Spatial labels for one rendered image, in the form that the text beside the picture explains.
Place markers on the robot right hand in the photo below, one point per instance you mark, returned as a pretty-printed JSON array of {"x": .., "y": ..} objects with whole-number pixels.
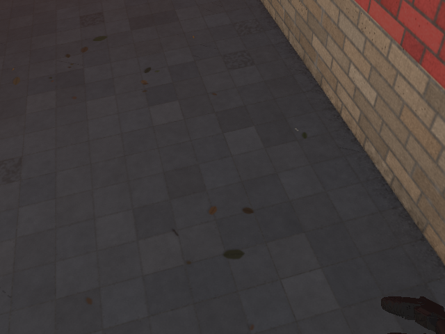
[{"x": 425, "y": 312}]

